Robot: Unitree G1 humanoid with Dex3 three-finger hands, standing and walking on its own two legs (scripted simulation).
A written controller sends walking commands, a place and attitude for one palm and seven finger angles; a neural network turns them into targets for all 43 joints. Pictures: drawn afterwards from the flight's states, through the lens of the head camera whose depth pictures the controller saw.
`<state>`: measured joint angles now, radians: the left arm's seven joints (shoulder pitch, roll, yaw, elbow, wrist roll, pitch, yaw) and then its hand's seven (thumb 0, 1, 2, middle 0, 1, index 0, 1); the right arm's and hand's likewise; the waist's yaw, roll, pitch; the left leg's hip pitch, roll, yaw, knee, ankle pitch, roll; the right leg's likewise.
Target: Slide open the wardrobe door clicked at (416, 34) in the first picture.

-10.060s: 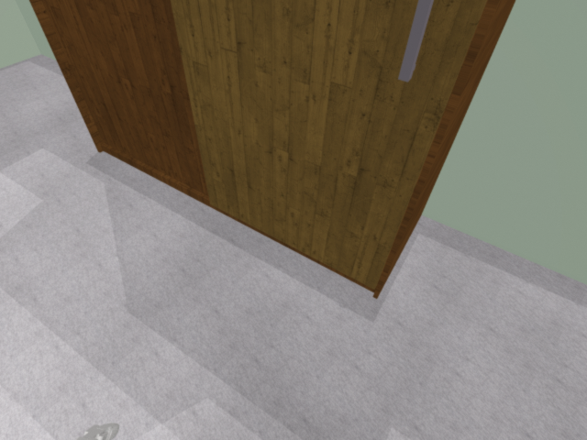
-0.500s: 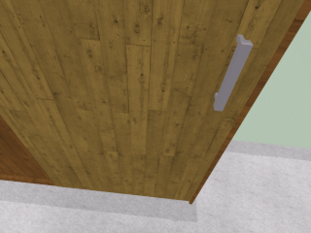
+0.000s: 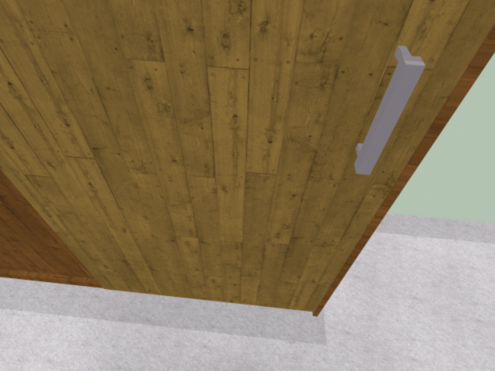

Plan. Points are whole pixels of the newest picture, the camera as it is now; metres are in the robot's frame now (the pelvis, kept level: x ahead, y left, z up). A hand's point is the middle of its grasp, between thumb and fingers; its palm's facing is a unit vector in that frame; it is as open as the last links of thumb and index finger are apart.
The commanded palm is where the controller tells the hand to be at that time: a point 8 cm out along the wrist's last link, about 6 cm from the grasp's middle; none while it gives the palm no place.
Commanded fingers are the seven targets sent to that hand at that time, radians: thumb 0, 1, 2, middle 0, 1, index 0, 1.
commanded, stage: look again from close up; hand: right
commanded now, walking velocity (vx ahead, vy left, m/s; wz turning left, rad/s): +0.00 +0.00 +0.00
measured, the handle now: (380, 115) +0.43 -0.16 +0.21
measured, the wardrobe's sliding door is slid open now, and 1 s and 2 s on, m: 0.00 0.00 0.00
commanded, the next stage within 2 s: raise the hand with hooked fingers in 0.24 s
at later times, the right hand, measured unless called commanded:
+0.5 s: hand out of the picture +0.14 -0.19 -0.07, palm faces +0.23 +0.94 -0.26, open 7.4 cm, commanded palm +0.10 -0.22 -0.04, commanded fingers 0.00 -0.69 -0.81 0.22 0.44 0.22 0.44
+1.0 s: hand (409, 359) +0.15 -0.18 +0.06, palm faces +0.11 +0.99 -0.11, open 10.0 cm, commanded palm +0.12 -0.25 +0.06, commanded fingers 0.00 -0.11 -0.56 0.26 0.81 0.26 0.81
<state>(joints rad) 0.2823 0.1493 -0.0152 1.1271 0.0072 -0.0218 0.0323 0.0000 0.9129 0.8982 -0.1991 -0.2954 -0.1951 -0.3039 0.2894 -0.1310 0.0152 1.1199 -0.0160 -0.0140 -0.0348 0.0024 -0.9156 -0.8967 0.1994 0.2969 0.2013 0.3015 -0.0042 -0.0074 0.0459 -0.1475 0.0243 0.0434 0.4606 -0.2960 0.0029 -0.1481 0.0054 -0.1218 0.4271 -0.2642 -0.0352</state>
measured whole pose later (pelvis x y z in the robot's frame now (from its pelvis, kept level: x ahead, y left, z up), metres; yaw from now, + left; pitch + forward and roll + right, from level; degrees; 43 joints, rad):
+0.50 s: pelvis +0.00 +0.02 -0.01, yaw -2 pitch +1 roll -1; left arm 0.35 0.22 -0.01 0.86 -0.05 -0.24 0.09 0.02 0.93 0.90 -0.20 -0.30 -0.20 -0.30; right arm 0.46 -0.23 -0.03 0.21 0.12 0.07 -0.12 0.04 -0.92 -0.88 0.20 0.32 0.20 0.33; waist 0.02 0.00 0.00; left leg -0.23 0.03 0.08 0.55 -0.34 0.02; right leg -0.23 0.01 -0.09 0.49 -0.27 -0.02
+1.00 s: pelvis -0.05 +0.04 -0.05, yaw -5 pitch +4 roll +2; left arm 0.21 0.24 -0.04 0.62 -0.04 -0.30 0.07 0.01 0.91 0.90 -0.20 -0.30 -0.20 -0.30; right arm 0.32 -0.28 -0.21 -0.13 0.31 -0.33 0.28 0.01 -0.33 -0.65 0.24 0.66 0.24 0.67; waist -0.07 -0.05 -0.04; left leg -0.53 0.00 0.16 0.91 -0.45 0.06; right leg -0.61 -0.04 0.03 0.95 -0.42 0.01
